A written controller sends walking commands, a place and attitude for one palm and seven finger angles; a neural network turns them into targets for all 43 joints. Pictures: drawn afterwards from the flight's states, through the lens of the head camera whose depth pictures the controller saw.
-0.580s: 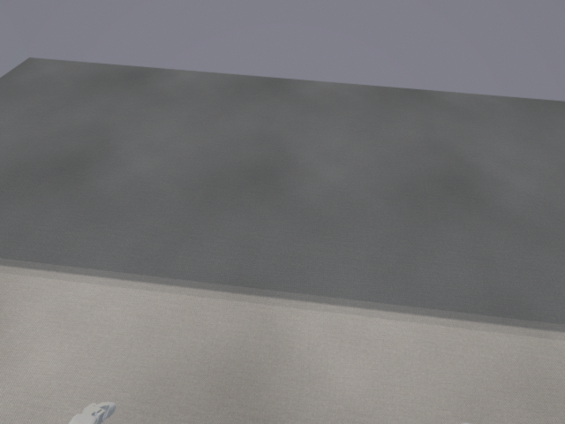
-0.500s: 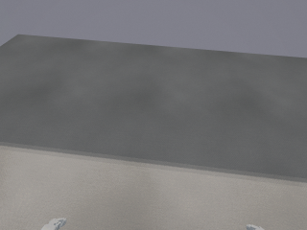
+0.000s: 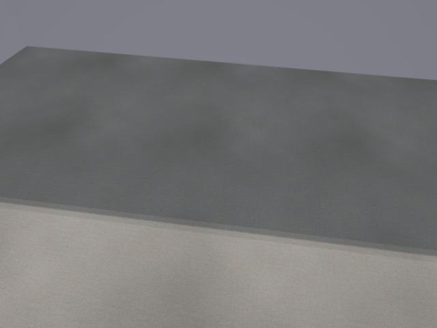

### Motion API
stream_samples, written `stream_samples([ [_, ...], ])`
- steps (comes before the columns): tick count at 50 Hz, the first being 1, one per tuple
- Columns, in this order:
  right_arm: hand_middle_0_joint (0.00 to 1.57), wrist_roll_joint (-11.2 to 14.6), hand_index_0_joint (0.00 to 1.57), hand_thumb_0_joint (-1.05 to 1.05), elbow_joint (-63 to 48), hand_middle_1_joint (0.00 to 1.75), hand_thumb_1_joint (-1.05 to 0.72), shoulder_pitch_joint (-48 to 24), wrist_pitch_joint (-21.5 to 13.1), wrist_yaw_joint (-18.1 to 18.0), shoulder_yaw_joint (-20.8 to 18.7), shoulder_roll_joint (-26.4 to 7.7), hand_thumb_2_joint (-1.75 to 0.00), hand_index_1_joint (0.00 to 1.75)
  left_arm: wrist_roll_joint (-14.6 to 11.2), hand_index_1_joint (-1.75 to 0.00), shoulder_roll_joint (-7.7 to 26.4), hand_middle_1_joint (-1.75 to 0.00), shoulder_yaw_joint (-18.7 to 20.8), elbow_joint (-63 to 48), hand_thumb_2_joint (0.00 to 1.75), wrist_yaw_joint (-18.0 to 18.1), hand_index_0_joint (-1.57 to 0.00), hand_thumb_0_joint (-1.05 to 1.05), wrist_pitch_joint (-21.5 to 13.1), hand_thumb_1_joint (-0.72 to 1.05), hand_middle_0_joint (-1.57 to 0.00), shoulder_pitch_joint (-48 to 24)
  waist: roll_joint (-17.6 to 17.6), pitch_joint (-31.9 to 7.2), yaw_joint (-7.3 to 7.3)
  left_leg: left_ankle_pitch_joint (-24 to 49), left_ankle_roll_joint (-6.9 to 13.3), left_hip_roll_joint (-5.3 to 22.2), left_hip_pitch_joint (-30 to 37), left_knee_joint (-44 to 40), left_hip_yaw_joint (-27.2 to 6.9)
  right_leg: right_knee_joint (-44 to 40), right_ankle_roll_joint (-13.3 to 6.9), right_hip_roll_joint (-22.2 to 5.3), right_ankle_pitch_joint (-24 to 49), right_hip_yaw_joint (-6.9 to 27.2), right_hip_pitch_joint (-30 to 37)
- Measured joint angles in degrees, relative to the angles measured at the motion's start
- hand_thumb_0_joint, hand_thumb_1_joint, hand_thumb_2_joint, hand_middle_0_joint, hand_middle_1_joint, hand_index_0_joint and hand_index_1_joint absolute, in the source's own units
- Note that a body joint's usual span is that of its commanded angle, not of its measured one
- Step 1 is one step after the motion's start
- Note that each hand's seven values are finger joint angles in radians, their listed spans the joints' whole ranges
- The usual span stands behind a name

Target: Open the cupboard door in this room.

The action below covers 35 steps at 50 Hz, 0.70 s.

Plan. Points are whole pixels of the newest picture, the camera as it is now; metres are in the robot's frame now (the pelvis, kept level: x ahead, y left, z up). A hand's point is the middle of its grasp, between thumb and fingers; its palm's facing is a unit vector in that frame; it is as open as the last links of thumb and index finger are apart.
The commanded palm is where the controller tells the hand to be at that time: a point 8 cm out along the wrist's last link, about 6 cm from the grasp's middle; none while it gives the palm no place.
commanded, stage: stand and wait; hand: left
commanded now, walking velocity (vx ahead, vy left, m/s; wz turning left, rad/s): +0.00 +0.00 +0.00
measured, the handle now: out of the picture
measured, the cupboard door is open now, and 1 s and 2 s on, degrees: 0 0 0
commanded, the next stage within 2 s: turn or walk to find it in 0.32 s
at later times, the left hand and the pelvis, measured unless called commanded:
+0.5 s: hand out of the picture +0.07 +0.24 -0.16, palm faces -0.01 -0.94 -0.33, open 7.4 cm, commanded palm none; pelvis -0.01 +0.00 +0.00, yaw +1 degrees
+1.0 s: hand out of the picture +0.01 +0.22 -0.17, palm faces +0.19 -0.95 -0.25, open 7.4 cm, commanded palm none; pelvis -0.05 +0.00 +0.00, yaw +12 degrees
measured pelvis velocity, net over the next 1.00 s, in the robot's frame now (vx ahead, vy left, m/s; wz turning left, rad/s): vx -0.05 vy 0.00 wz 0.21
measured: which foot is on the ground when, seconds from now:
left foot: down 0.00-1.00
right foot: down 0.00-0.72, up 0.74-1.00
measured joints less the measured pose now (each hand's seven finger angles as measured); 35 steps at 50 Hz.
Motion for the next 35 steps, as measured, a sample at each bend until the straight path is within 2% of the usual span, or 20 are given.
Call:
stream_samples([
  [18, 0.20, 0.06, 0.20, 0.01, 1.71, 0.30, -0.90, 0.41, -0.21, 0.25, 0.09, 0.31, -0.90, 0.30, 0.09, -0.30, -0.21, -0.30, -0.12, 0.92, 0.89, -0.06, -0.20, 0.00, -0.41, 0.91, -0.21, -0.95, 0.09, -0.60, -0.39, 1.57, -0.40, 0.50, -0.10, -1.29, 0.09, -1.37, -0.35, 0.50, 1.71, 0.10, -0.15],
  [23, 0.20, -0.05, 0.20, 0.01, 0.83, 0.30, -0.90, 0.87, 0.26, 0.25, -0.08, 0.49, -0.90, 0.30, 0.09, -0.30, -0.65, -0.30, 0.22, -0.02, 0.89, 0.32, -0.20, 0.00, 0.13, 0.91, -0.20, -1.43, 0.04, -0.49, -0.71, 1.32, -0.38, 0.13, -1.89, 0.28, -0.82, 0.04, -0.22, 0.11, 1.12, -0.82, -1.47],
  [32, 0.20, -0.09, 0.20, 0.01, -2.08, 0.30, -0.91, 3.31, 2.55, 0.48, -0.49, 4.30, -0.90, 0.30, 0.28, -0.30, -4.47, -0.30, 0.41, -3.51, 0.89, 1.21, -0.20, 0.00, 1.77, 0.91, -0.20, 0.61, 0.36, 0.48, -0.67, -2.23, 0.07, -1.03, -8.67, 9.62, -3.55, 6.51, 0.16, -0.94, -2.14, -3.65, -5.69],
  [35, 0.20, -0.06, 0.20, 0.01, -2.94, 0.30, -0.91, 4.12, 2.84, 0.69, -0.83, 6.15, -0.90, 0.30, 0.48, -0.30, -5.22, -0.30, 0.57, -4.29, 0.89, 1.34, -0.20, 0.00, 2.37, 0.91, -0.20, 1.77, -0.96, 1.25, -0.59, -3.30, 0.81, -2.04, -9.74, 12.16, -3.23, 9.81, 0.85, -2.17, -3.85, -3.70, -6.91],
])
